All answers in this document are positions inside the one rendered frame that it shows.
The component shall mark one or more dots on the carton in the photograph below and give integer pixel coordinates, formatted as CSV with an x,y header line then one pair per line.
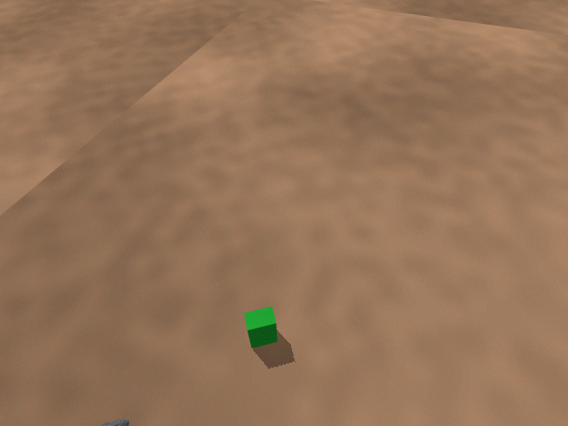
x,y
261,326

